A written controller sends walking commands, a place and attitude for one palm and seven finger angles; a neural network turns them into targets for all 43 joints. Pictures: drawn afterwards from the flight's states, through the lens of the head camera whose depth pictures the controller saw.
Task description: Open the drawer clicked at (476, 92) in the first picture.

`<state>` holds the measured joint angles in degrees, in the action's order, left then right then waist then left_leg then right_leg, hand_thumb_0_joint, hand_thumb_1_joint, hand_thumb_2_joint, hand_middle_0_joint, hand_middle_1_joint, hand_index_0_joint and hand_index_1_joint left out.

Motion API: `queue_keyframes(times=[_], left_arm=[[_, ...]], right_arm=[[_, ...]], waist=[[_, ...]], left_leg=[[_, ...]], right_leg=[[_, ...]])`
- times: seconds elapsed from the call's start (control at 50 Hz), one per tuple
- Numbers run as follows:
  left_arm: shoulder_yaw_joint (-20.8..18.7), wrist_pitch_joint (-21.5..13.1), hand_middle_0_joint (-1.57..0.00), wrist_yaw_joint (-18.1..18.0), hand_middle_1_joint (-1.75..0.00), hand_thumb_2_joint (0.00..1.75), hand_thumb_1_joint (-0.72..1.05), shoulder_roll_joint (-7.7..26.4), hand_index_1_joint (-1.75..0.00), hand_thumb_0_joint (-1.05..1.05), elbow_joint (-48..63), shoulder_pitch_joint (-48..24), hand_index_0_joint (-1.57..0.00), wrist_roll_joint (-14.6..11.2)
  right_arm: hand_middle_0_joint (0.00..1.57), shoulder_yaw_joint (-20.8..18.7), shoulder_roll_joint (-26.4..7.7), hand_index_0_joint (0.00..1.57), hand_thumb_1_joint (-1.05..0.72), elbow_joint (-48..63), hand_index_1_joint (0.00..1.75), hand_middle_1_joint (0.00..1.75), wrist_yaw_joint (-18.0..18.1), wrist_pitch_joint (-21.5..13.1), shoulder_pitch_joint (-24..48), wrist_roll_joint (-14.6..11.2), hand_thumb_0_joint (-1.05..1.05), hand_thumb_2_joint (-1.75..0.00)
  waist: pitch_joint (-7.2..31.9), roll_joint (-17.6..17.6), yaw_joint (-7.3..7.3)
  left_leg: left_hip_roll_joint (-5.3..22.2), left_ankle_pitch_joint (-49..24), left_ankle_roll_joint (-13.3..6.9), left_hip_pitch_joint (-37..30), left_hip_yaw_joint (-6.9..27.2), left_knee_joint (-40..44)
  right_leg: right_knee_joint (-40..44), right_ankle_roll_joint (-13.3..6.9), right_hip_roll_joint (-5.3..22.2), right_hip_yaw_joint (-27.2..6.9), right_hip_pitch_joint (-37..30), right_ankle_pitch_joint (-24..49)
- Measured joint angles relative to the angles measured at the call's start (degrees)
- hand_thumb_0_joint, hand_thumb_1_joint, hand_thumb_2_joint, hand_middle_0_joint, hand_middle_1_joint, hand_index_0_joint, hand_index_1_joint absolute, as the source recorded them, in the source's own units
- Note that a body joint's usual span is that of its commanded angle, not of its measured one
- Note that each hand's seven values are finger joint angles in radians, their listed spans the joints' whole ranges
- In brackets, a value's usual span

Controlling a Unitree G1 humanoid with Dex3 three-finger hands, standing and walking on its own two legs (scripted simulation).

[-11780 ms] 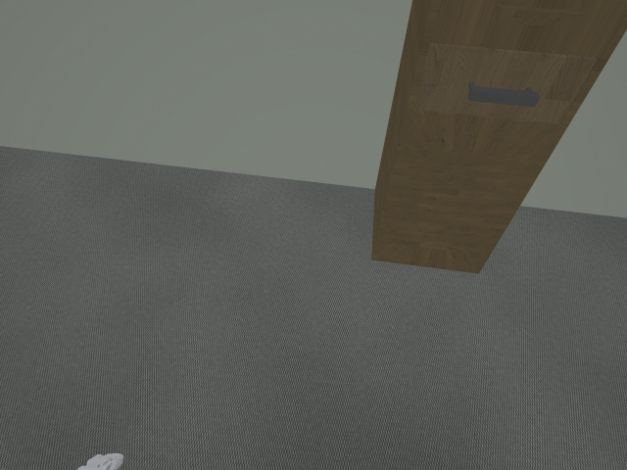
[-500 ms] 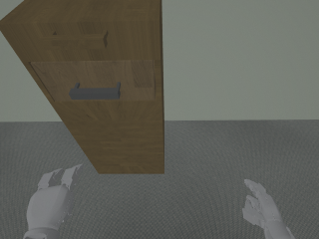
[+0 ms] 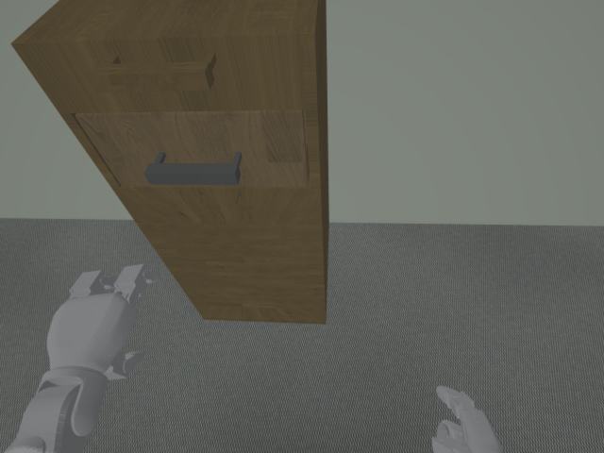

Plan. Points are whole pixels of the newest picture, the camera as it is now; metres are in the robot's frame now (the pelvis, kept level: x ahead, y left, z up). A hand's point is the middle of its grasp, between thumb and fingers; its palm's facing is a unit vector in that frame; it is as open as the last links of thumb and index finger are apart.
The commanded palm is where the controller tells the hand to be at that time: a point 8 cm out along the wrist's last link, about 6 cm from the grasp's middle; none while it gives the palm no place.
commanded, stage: raise the hand with hooked fingers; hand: left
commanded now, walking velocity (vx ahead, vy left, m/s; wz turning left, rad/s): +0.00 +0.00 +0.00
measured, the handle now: (196, 165) +0.56 +0.25 +0.03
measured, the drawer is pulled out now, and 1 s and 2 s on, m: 0.00 0.00 0.00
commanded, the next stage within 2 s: move the hooked fingers above the handle in 1.06 s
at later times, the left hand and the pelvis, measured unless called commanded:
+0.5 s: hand (83, 270) +0.28 +0.28 +0.12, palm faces +0.10 -0.06 -0.99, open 13.6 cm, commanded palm +0.26 +0.28 +0.18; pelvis +0.00 +0.04 +0.02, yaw +1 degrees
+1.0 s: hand (91, 264) +0.28 +0.26 +0.14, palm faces +0.07 -0.07 -1.00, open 13.9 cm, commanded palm +0.26 +0.27 +0.20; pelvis -0.02 +0.02 +0.02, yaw +1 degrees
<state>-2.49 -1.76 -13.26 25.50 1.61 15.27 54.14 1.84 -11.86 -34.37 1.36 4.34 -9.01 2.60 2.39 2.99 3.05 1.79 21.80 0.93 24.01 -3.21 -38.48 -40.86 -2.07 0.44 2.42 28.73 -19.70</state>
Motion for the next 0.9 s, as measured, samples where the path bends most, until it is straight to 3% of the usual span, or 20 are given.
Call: queue_keyframes(times=[0.1,0.2,0.32,0.48,0.68,0.82,0.9], left_arm=[[-0.5,-3.2,-0.29,-2.4,-0.87,0.51,0.0,-0.2,-0.88,0.0,1.8,0.6,-0.28,0.7],[0.5,-1.0,-0.3,-3.7,-0.95,0.46,-0.12,-0.7,-0.96,0.0,1.1,-3.0,-0.29,1.3],[3.7,3.8,-0.31,0.9,-1.04,0.4,-0.26,-0.6,-1.05,0.0,0.9,-9.1,-0.3,1.0],[5.9,6.3,-0.32,8.7,-1.14,0.33,-0.42,1.5,-1.15,0.0,0.3,-16.6,-0.31,0.3],[5.8,4.4,-0.32,15.4,-1.19,0.3,-0.49,4.2,-1.2,-0.01,-1.6,-24.1,-0.32,-1.6],[3.9,2.5,-0.32,17.2,-1.19,0.3,-0.49,4.7,-1.2,-0.01,-2.9,-24.4,-0.31,-3.4],[3.7,0.5,-0.32,16.3,-1.19,0.3,-0.49,4.3,-1.2,-0.01,-2.0,-22.5,-0.31,-3.5]], right_arm=[[0.21,-3.3,-3.1,0.2,-0.91,-1.2,0.3,0.3,0.0,-0.6,-2.1,0.2,0.01,-0.9],[0.2,-5.2,-4.6,0.2,-0.91,-1.9,0.3,0.3,-0.2,-0.5,-1.4,-0.4,0.01,-0.9],[0.2,-4.2,-3.6,0.2,-0.91,-1.1,0.3,0.3,-0.4,0.0,1.7,-1.5,0.01,-0.9],[0.2,-0.7,-0.8,0.2,-0.91,0.7,0.3,0.3,-1.1,1.5,4.7,-2.6,0.01,-0.9],[0.21,0.6,-0.9,0.2,-0.91,-0.6,0.3,0.3,-1.3,2.4,3.5,-2.9,0.01,-0.9],[0.21,-0.5,-2.7,0.2,-0.91,-1.4,0.3,0.3,-1.6,2.6,1.3,-3.1,0.01,-0.9],[0.2,-1.5,-3.8,0.2,-0.91,-1.5,0.3,0.3,-1.6,2.3,0.1,-3.0,0.01,-0.9]], waist=[[-0.5,0.3,0.45],[-0.4,0.4,1.09],[-0.4,0.6,1.56],[-1.3,1.2,2.68],[-2.6,1.8,3.46],[-3.0,1.9,2.48],[-3.4,1.8,2.2]], left_leg=[[-0.8,-0.3,-0.8,-1.1,-0.1,1.2],[-1.5,-0.4,-1.6,-2.3,0.0,1.6],[-2.2,-1.5,-2.2,-6.3,-0.2,4.5],[-2.6,-4.3,-2.5,-11.6,0.1,9.8],[-2.7,-6.7,-2.4,-14.3,1.0,13.3],[-2.5,-7.8,-2.2,-14.5,0.5,14.7],[-2.3,-8.2,-2.1,-14.2,0.3,15.0]], right_leg=[[1.7,0.9,0.7,-0.2,-1.5,0.6],[2.6,1.7,1.4,-0.1,-3.0,0.9],[5.6,2.4,2.0,-0.3,-7.1,2.1],[11.1,2.7,2.2,0.0,-12.7,4.8],[15.2,2.6,2.1,1.0,-16.0,7.2],[16.3,2.4,1.8,0.5,-15.9,8.3],[16.2,2.2,1.6,0.3,-15.3,8.6]])
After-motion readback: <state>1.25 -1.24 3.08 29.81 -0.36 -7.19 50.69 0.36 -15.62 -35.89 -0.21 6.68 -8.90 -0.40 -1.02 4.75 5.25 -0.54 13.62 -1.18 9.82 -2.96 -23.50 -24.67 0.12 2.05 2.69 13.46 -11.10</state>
